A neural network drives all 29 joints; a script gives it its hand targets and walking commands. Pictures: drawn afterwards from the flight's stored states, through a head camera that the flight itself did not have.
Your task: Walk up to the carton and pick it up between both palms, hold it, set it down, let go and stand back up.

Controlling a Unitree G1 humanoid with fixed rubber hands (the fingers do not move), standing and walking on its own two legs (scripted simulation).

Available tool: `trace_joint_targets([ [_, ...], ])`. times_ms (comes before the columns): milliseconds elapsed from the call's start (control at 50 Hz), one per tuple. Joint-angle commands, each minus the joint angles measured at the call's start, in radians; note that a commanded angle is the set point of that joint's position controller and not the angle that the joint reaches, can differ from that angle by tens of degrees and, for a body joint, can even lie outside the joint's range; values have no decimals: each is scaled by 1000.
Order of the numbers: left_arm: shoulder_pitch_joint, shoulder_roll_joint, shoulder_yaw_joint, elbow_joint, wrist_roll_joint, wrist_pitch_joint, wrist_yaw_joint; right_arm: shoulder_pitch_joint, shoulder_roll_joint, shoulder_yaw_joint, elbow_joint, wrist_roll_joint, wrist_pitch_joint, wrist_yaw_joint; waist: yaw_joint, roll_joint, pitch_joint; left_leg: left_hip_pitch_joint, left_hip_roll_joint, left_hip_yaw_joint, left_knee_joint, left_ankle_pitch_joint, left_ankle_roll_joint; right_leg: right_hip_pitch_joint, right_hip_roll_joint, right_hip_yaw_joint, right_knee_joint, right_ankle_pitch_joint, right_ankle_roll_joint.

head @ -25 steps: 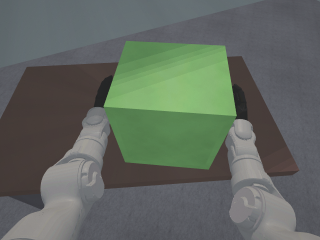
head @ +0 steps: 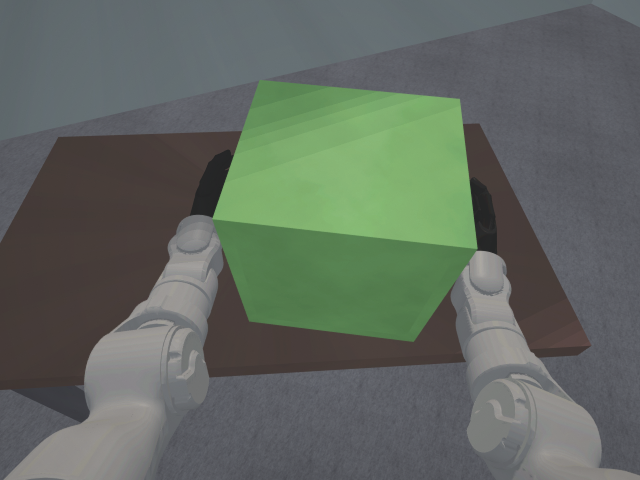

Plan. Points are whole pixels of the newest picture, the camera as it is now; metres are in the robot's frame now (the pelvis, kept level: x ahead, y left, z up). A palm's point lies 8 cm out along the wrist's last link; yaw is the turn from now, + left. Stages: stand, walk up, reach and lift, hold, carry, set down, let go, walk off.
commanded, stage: reach and lift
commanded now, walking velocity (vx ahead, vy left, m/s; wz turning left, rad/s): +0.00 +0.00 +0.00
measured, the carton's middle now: (343, 222) +0.45 -0.02 +0.04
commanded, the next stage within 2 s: none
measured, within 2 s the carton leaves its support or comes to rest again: neither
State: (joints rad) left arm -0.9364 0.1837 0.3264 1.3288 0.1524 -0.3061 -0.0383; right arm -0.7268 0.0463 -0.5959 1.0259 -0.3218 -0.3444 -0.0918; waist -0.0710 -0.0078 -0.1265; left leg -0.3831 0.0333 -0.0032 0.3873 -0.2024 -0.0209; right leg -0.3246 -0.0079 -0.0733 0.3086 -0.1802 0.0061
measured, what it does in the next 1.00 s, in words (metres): stands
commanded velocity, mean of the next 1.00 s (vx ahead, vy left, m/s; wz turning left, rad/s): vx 0.00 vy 0.00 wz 0.00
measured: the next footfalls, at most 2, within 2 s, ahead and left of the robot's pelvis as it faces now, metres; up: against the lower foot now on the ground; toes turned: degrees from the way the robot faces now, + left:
none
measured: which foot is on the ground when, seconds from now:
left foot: down 0.00-1.00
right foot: down 0.00-1.00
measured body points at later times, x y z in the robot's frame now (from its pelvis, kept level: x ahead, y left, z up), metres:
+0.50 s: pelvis -0.04 +0.00 +0.00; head +0.02 +0.03 +0.45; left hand +0.44 +0.13 +0.10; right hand +0.37 -0.21 +0.08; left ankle -0.02 +0.12 -0.75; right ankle -0.03 -0.12 -0.75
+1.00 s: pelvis -0.01 +0.00 +0.00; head -0.03 +0.03 +0.45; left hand +0.44 +0.15 +0.15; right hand +0.39 -0.20 +0.14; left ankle -0.02 +0.12 -0.75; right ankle -0.03 -0.12 -0.75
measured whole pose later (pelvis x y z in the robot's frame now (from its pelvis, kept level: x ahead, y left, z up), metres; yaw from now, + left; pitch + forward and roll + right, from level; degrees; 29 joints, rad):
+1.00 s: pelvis -0.01 +0.00 +0.00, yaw -1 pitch +7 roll -1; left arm -0.91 0.19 0.18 1.23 0.00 -0.17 0.00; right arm -0.74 -0.05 -0.30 1.03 -0.04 -0.21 -0.14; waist -0.07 -0.04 -0.19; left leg -0.28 0.03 0.01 0.34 -0.18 -0.02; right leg -0.23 -0.01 -0.06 0.27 -0.15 0.01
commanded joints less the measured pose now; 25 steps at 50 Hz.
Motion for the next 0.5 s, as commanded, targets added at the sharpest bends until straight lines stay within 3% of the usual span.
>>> trace_joint_targets([
  [0,-732,-524,-160,-96,79,-127,-118,-714,431,346,11,-87,-156,147,-9,56,-601,180,-22,74,0,525,-58,365,4,-8,83,685,16],
  [20,-749,-517,-157,-101,78,-130,-119,-741,426,341,8,-87,-167,146,-13,30,-601,163,-23,67,-7,503,-46,381,4,-6,92,696,21],
  [80,-760,-522,-161,-89,69,-143,-122,-782,411,319,20,-102,-200,148,-1,34,-648,167,-21,86,-21,491,-44,374,8,-22,90,664,20],
  [120,-776,-522,-132,-52,95,-142,-121,-792,398,300,43,-121,-210,147,-5,13,-635,152,-27,105,-40,400,-37,356,2,-16,65,596,20],
  [180,-784,-518,-151,-49,79,-138,-111,-824,376,288,41,-112,-221,152,6,42,-686,203,-22,109,-40,401,-46,299,13,-26,56,520,7],
  [220,-763,-531,-157,-41,93,-133,-101,-819,379,304,61,-106,-217,153,33,49,-693,231,-18,114,-38,360,-41,259,18,-18,35,458,-11],
  [240,-773,-546,-162,-24,90,-128,-98,-815,362,289,89,-110,-215,156,27,55,-682,259,-19,109,-44,354,-51,213,20,-35,25,404,-19],
  [260,-764,-541,-164,-42,85,-120,-95,-796,355,296,80,-99,-210,159,25,89,-673,266,-20,118,-42,383,-48,211,23,-37,17,403,-18],
  [280,-743,-531,-164,-28,74,-114,-92,-803,357,291,87,-95,-207,154,36,58,-681,287,-18,123,-32,385,-51,190,27,-40,18,394,-14],
  [340,-761,-544,-196,-78,58,-106,-80,-816,348,313,63,-58,-201,153,37,111,-721,293,-19,112,-19,412,-55,182,23,-28,17,384,-26],
  [360,-783,-545,-196,-107,65,-108,-76,-821,348,311,65,-62,-198,154,49,103,-731,290,-19,114,-14,425,-60,186,30,-32,16,399,-22],
  [380,-777,-541,-200,-89,47,-108,-75,-817,358,314,73,-51,-200,153,33,89,-739,289,-18,113,-14,415,-54,190,30,-30,20,403,-23],
  [420,-818,-523,-192,-76,46,-103,-74,-851,355,329,56,-48,-188,154,55,80,-734,251,-21,106,-29,358,-47,185,25,-20,6,339,-25],
  [480,-803,-553,-241,-105,-1,-104,-68,-857,378,374,44,-18,-173,157,45,72,-752,252,-27,106,-23,354,-40,203,15,-18,31,379,-22],
])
